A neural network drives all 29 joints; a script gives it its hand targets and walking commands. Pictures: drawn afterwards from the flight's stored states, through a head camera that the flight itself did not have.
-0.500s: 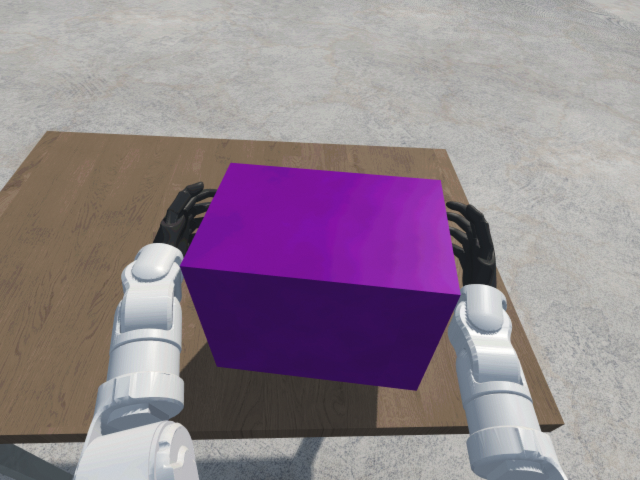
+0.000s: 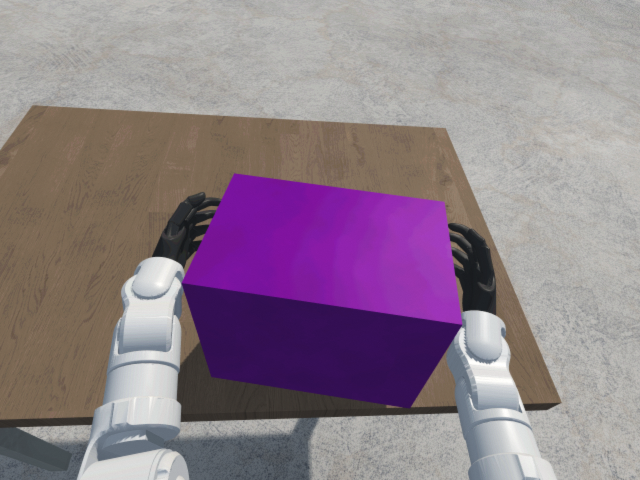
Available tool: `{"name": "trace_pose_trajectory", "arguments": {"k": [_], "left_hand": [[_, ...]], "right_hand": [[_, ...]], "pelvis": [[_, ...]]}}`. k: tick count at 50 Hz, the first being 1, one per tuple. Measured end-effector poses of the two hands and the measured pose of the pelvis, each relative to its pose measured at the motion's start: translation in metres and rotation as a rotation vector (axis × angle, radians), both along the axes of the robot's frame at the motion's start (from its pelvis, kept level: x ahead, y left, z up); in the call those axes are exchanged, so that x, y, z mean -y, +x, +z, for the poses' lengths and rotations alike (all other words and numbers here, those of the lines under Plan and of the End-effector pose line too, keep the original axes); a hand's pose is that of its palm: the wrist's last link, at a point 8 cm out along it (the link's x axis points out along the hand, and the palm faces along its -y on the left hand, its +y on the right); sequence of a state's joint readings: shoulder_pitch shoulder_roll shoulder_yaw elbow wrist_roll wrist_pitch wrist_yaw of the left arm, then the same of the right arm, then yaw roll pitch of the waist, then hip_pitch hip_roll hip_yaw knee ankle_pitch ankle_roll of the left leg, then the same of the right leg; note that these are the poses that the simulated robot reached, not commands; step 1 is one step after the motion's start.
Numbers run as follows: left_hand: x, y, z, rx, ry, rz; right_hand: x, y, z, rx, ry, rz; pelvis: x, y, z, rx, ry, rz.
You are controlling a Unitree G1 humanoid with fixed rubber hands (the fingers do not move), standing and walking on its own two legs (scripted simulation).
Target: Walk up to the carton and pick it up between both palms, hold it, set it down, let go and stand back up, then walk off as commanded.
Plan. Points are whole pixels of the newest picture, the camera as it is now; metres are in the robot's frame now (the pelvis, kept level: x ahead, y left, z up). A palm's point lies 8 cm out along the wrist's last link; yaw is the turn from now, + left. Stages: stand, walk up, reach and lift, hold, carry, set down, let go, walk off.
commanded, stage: set down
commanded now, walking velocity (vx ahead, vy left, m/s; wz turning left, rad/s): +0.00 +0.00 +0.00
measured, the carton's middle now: (323, 292) +0.36 -0.02 +0.01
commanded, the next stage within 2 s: none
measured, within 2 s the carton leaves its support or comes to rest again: neither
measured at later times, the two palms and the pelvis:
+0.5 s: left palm (198, 213) +0.44 +0.15 +0.07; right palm (478, 284) +0.34 -0.21 +0.07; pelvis +0.01 +0.01 +0.00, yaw -1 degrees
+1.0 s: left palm (203, 234) +0.43 +0.14 +0.04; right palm (472, 308) +0.32 -0.21 +0.03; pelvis +0.00 +0.00 +0.00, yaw -1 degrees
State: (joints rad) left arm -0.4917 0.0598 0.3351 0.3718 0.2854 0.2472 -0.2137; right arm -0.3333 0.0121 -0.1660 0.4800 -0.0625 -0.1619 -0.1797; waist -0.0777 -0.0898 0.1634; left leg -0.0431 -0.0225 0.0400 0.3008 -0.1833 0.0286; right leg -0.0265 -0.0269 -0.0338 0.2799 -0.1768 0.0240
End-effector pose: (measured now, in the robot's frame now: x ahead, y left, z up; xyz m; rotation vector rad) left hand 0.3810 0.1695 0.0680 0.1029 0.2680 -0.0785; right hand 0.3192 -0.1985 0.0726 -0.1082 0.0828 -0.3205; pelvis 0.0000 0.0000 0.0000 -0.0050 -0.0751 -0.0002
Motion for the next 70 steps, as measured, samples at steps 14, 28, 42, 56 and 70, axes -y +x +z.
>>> {"name": "trace_pose_trajectory", "arguments": {"k": [14,28,42,56,70], "left_hand": [[0.031,0.033,0.026,0.009,-0.011,-0.084],[0.02,0.068,0.005,-0.007,-0.022,-0.105],[0.021,0.068,-0.024,-0.03,-0.056,-0.093],[0.022,0.038,-0.026,0.004,-0.036,-0.101],[0.022,0.047,-0.026,-0.003,-0.055,-0.112]], "right_hand": [[0.022,-0.003,0.012,-0.002,-0.005,-0.097],[0.009,0.024,-0.005,-0.026,0.007,-0.12],[0.009,0.02,-0.037,-0.057,0.002,-0.126],[0.011,-0.007,-0.039,-0.036,0.012,-0.118],[0.01,-0.003,-0.038,-0.051,0.011,-0.135]], "pelvis": [[0.0,-0.012,0.0,-0.034,0.0,-0.007],[-0.01,0.013,0.0,-0.086,-0.008,-0.024],[-0.004,0.019,0.0,-0.15,-0.016,-0.026],[0.004,-0.011,-0.002,-0.147,-0.014,-0.02],[-0.006,-0.018,-0.003,-0.214,-0.016,-0.03]]}}
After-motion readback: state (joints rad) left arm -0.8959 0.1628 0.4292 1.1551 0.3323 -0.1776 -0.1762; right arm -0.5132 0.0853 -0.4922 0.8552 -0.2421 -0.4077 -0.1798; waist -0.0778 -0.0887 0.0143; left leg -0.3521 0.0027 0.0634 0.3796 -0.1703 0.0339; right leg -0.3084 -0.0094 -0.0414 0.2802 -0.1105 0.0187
